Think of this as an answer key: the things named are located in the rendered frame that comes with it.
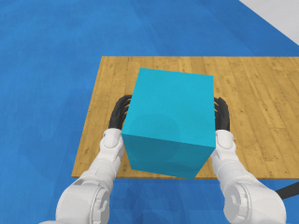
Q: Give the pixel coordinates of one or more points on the carton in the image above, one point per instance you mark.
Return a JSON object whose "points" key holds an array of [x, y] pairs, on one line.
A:
{"points": [[169, 127]]}

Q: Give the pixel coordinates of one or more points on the right robot upper arm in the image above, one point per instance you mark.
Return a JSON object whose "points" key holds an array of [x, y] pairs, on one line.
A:
{"points": [[248, 204]]}

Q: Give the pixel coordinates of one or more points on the left robot upper arm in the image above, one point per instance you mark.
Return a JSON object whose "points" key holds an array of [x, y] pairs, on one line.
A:
{"points": [[82, 204]]}

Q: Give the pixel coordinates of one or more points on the robot left hand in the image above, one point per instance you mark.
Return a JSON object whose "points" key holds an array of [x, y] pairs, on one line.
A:
{"points": [[117, 116]]}

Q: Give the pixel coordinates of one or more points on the table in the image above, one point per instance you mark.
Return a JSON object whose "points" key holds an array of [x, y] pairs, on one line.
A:
{"points": [[262, 94]]}

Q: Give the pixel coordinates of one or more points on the robot right hand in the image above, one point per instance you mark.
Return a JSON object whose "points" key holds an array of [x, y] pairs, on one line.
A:
{"points": [[222, 116]]}

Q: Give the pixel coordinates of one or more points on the right robot forearm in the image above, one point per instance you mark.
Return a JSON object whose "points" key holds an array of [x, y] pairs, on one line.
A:
{"points": [[227, 166]]}

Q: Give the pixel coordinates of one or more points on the left robot forearm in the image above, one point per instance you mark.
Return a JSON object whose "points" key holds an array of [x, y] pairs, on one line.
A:
{"points": [[106, 165]]}

